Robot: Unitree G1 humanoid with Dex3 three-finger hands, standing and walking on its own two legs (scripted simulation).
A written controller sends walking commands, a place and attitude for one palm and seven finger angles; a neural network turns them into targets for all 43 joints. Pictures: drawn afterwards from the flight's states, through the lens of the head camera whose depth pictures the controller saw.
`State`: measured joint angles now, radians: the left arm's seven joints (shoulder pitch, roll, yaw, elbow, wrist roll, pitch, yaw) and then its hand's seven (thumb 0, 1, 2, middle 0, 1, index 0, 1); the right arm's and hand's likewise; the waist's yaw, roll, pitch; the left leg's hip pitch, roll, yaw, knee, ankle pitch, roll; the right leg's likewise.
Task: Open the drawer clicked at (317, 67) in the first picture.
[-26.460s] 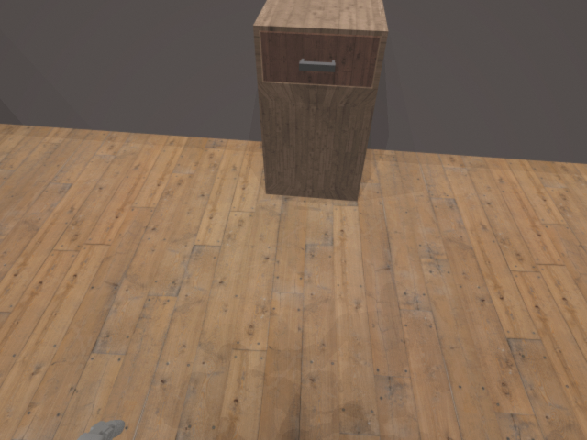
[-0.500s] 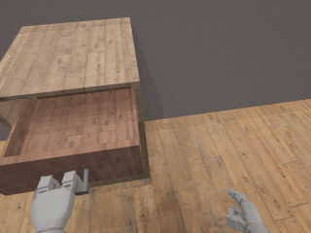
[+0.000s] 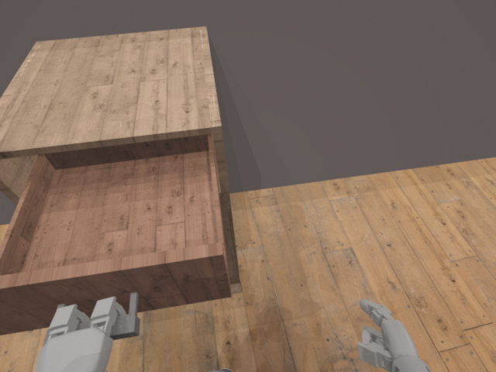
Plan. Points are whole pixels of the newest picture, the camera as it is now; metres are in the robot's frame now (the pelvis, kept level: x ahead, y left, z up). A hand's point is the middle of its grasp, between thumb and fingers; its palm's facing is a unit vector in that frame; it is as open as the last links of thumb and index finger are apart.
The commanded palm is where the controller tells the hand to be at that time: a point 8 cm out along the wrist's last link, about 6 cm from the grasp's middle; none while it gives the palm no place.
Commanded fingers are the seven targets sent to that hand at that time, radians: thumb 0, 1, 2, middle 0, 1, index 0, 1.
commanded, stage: pull the drawer open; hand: left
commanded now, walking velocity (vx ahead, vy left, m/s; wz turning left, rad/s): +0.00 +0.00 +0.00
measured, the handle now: (96, 318) +0.20 +0.26 -0.01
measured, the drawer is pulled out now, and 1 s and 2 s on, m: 0.26 0.30 0.30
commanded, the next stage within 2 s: open the thumb to release the handle in 0.18 s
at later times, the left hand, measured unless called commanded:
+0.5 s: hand out of the picture +0.11 +0.25 -0.03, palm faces -0.02 -0.07 -1.00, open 6.8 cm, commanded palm +0.09 +0.24 +0.02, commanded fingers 0.00 0.06 0.54 -0.34 -1.26 -0.34 -1.26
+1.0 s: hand out of the picture +0.11 +0.24 -0.03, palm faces -0.03 -0.06 -1.00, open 13.6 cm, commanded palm +0.10 +0.23 +0.02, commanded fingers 0.00 -0.50 0.30 -0.30 -1.20 -0.30 -1.20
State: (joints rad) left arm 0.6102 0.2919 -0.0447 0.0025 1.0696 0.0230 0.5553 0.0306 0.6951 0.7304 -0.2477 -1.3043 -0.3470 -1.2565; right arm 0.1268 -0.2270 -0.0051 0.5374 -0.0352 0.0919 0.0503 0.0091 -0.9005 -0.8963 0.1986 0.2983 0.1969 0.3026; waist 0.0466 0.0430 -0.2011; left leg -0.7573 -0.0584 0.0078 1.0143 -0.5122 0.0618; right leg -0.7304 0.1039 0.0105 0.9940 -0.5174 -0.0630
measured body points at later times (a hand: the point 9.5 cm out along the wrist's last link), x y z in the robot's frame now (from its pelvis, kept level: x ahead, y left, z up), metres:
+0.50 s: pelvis -0.02 -0.02 -0.02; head +0.03 -0.04 +0.43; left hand +0.11 +0.25 +0.02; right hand +0.22 -0.21 -0.12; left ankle -0.01 +0.08 -0.67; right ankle -0.02 -0.09 -0.67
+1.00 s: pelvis -0.02 -0.02 -0.01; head +0.02 -0.05 +0.43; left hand +0.11 +0.24 +0.02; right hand +0.20 -0.25 -0.12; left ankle -0.01 +0.08 -0.67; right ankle -0.02 -0.09 -0.67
